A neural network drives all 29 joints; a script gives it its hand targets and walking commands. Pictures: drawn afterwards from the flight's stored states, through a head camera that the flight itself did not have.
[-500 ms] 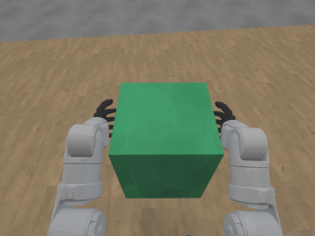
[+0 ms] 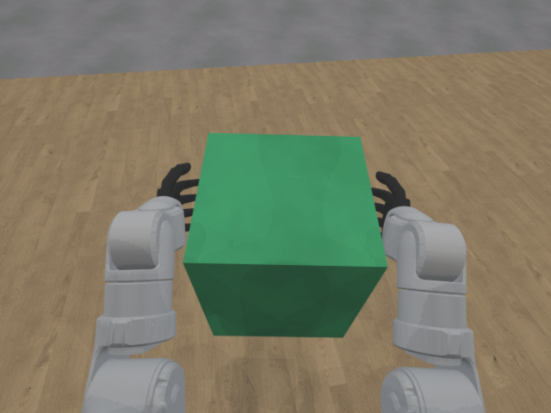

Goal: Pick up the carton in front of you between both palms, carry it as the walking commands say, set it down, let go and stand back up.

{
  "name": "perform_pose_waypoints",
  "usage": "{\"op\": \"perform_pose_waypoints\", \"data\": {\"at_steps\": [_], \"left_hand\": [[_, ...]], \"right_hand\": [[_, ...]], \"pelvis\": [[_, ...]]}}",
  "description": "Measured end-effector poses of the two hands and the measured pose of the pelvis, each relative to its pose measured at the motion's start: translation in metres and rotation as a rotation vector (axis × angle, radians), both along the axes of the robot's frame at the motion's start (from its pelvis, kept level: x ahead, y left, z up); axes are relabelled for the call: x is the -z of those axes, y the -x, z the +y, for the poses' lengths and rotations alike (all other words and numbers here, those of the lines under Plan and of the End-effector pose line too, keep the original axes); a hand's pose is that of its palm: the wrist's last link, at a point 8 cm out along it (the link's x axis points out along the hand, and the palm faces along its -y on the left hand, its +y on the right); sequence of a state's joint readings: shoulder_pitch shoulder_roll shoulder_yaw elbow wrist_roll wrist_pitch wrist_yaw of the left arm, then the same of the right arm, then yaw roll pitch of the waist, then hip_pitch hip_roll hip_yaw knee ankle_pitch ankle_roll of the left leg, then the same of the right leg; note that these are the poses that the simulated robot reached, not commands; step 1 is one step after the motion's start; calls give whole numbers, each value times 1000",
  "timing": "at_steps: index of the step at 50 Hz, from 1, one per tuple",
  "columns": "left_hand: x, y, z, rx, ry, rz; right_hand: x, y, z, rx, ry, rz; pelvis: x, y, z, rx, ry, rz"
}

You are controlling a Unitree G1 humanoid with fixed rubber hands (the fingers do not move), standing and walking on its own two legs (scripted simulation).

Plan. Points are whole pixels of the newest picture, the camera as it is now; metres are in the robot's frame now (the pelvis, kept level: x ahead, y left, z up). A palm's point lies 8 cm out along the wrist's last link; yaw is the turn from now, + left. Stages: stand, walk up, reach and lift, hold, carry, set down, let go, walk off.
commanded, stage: carry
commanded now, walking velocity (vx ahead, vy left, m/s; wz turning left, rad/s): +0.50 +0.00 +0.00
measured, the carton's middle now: (281, 243) +0.36 -0.01 +0.03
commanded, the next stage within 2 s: none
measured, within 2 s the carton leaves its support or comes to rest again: neither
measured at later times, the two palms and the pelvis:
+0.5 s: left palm (202, 101) +0.67 +0.14 +0.04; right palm (348, 101) +0.69 -0.16 +0.04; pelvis +0.33 -0.03 -0.05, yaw +2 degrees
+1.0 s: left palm (215, 34) +1.01 +0.15 +0.00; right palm (326, 42) +0.99 -0.15 +0.00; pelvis +0.65 +0.01 -0.10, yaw +0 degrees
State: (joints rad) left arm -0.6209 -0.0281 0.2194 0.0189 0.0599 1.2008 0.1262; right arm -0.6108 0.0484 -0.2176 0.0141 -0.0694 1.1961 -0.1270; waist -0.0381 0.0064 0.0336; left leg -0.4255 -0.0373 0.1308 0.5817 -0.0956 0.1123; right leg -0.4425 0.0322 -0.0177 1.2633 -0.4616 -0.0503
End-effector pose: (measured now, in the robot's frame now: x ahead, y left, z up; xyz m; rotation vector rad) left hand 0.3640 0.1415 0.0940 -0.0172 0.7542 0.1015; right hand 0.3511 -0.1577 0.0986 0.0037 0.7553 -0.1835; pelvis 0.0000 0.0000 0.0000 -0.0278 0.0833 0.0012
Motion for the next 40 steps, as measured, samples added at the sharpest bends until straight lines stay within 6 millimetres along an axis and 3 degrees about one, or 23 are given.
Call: {"op": "perform_pose_waypoints", "data": {"at_steps": [9,14,17,19,23,27,35,40], "left_hand": [[-6,-116,-4,-5,10,-47],[-7,-189,-12,-22,12,-95],[1,-235,-16,-36,-15,-121],[12,-261,-15,-43,-49,-109],[44,-293,-6,-76,-52,11],[57,-330,1,-103,-46,53],[48,-436,10,-115,-31,-36],[45,-518,20,-93,-30,-128]], "right_hand": [[-7,-116,-4,15,-13,-49],[-7,-193,-12,3,-18,-97],[6,-245,-16,-28,-24,-122],[22,-277,-15,-55,-35,-109],[52,-322,-6,-108,-17,10],[64,-367,2,-133,-16,51],[60,-468,10,-104,-43,-37],[55,-544,20,-91,-32,-129]], "pelvis": [[-6,-107,1,-9,10,28],[12,-187,-10,-20,-19,19],[40,-242,-18,-33,-55,-11],[53,-268,-20,-26,-33,-15],[53,-311,-29,-22,-43,-15],[48,-353,-34,-28,-54,-1],[49,-452,-25,-14,-51,24],[78,-533,-11,2,-18,4]]}}
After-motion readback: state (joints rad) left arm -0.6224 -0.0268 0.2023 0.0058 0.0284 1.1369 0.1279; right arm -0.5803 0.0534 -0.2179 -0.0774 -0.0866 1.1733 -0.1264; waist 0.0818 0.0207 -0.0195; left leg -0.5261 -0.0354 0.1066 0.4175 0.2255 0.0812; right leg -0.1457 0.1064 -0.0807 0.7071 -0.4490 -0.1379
